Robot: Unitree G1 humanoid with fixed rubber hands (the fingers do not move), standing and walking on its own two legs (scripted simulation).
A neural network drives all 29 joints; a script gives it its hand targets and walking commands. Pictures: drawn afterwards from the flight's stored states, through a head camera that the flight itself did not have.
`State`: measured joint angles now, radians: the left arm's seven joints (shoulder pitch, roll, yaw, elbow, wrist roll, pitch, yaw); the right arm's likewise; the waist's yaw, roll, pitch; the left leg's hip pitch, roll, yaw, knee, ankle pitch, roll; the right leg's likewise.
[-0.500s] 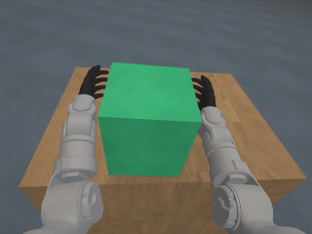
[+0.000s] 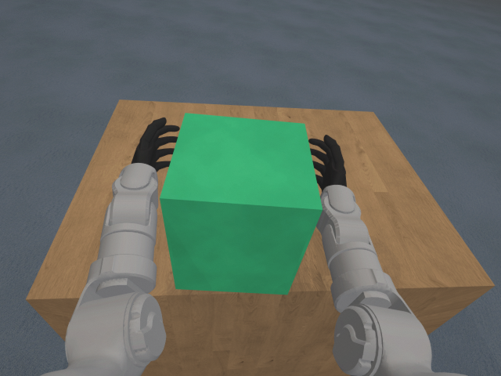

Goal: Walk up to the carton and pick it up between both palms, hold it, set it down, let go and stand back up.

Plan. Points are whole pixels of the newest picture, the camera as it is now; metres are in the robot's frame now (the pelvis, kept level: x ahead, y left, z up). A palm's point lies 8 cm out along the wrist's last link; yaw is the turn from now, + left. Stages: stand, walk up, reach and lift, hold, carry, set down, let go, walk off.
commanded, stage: set down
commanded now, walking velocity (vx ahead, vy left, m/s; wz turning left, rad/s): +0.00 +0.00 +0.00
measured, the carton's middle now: (238, 208) +0.41 +0.00 +0.07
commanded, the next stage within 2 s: none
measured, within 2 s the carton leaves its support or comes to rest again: rests again in 0.92 s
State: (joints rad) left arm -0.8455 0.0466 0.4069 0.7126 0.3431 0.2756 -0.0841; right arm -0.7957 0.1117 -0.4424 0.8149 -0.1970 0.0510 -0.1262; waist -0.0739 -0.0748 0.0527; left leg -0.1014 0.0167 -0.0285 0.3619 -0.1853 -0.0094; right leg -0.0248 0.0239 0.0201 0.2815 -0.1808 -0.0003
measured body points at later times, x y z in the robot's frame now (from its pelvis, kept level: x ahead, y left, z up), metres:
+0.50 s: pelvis +0.00 +0.00 +0.00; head +0.01 +0.03 +0.45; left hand +0.44 +0.14 +0.14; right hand +0.40 -0.16 +0.13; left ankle +0.01 +0.12 -0.75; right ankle -0.01 -0.12 -0.75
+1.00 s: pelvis +0.00 +0.00 +0.00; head +0.01 +0.03 +0.45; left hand +0.44 +0.14 +0.13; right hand +0.40 -0.16 +0.12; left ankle +0.01 +0.12 -0.75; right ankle -0.01 -0.12 -0.75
